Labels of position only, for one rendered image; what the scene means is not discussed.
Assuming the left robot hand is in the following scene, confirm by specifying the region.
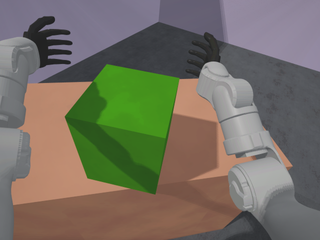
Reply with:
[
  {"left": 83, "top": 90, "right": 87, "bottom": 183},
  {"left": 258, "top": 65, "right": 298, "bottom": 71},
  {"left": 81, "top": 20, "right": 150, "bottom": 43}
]
[{"left": 23, "top": 16, "right": 73, "bottom": 68}]

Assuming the pedestal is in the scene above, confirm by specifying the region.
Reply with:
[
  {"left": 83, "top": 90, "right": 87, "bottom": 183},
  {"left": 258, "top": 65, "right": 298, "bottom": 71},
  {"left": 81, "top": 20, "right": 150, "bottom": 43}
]
[{"left": 11, "top": 78, "right": 293, "bottom": 240}]

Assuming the carton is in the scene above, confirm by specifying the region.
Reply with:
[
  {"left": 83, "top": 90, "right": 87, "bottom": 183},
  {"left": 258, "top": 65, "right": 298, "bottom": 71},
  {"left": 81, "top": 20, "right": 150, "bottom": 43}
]
[{"left": 65, "top": 64, "right": 180, "bottom": 195}]

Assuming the right robot hand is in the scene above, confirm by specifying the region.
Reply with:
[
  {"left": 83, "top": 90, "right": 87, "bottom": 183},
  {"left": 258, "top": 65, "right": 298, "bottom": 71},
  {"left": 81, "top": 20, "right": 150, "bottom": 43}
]
[{"left": 185, "top": 32, "right": 221, "bottom": 78}]

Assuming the right robot upper arm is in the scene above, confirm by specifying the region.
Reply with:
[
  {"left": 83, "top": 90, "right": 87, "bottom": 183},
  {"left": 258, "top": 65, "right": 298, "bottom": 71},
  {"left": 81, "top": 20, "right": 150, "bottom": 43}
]
[{"left": 228, "top": 157, "right": 320, "bottom": 240}]

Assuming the left robot forearm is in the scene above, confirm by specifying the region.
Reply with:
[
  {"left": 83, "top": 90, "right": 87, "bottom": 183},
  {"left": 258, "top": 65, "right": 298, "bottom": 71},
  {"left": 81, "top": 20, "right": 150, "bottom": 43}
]
[{"left": 0, "top": 37, "right": 40, "bottom": 129}]

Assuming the left robot upper arm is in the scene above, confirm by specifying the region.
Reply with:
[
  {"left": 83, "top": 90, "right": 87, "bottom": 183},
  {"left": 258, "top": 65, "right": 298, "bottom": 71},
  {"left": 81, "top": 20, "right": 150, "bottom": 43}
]
[{"left": 0, "top": 127, "right": 32, "bottom": 240}]

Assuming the right robot forearm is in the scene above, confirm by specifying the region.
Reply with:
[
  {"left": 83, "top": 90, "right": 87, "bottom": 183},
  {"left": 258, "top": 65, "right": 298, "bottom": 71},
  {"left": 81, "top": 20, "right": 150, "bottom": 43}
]
[{"left": 196, "top": 61, "right": 295, "bottom": 195}]

